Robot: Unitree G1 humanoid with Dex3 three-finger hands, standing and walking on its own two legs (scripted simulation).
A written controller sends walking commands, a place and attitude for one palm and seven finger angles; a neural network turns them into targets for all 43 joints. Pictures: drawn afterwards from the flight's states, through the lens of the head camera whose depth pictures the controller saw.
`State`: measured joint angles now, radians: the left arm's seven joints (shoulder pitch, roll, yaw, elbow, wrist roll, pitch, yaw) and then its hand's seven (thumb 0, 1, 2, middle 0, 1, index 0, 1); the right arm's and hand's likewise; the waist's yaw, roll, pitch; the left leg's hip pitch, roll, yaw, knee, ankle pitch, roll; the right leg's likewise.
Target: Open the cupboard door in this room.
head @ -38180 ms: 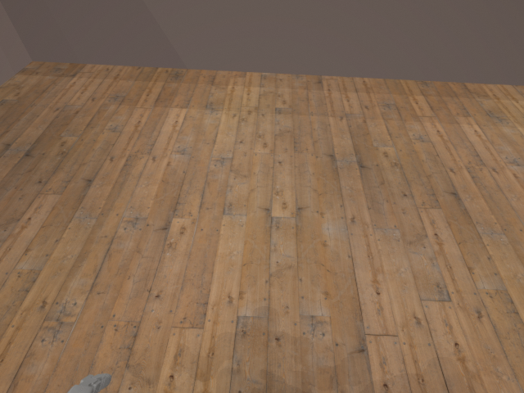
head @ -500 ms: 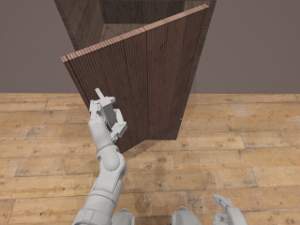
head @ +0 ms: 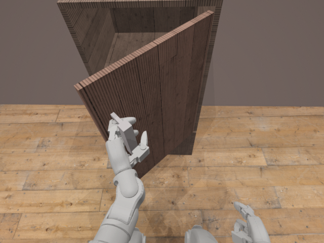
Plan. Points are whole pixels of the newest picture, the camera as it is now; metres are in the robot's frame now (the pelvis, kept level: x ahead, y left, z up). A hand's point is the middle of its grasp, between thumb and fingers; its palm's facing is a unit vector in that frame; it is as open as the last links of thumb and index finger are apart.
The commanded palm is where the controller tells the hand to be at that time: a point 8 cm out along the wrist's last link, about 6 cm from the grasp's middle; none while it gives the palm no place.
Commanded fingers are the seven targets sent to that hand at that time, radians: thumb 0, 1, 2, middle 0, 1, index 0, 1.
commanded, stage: open thumb and fingers to let go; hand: left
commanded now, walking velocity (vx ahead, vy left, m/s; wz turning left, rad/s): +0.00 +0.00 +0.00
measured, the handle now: (124, 133) +0.38 +0.11 +0.04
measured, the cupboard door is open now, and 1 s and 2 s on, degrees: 45 48 47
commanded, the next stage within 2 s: slide the hand sideways off the handle in 0.58 s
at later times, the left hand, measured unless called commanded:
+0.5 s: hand (139, 144) +0.35 +0.07 +0.04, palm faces +0.34 -0.94 -0.02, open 14.4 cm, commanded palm +0.30 +0.11 +0.04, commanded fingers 0.00 -0.50 0.30 -0.17 -0.40 -0.17 -0.40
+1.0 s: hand (141, 159) +0.31 +0.06 +0.04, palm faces -0.15 -0.99 +0.05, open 16.1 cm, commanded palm +0.29 +0.12 +0.04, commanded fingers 0.00 -0.50 0.30 -0.15 -0.30 -0.15 -0.30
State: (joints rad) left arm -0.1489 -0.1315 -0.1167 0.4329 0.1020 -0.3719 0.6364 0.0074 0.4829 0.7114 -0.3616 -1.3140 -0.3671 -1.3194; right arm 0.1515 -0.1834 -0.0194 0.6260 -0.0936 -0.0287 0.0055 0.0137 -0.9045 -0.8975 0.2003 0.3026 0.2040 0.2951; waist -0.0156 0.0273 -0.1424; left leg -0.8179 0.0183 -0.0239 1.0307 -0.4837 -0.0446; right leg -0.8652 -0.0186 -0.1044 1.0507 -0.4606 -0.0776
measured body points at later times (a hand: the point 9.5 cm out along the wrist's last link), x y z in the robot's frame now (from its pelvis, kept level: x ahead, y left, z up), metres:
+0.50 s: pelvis +0.01 +0.02 +0.00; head +0.07 +0.00 +0.44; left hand +0.32 +0.12 +0.04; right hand +0.16 -0.21 -0.12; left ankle +0.01 +0.15 -0.67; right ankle +0.03 -0.07 -0.67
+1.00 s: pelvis -0.01 +0.04 +0.00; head +0.06 +0.03 +0.44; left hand +0.31 +0.12 +0.04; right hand +0.14 -0.19 -0.11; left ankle +0.01 +0.15 -0.67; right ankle +0.03 -0.07 -0.67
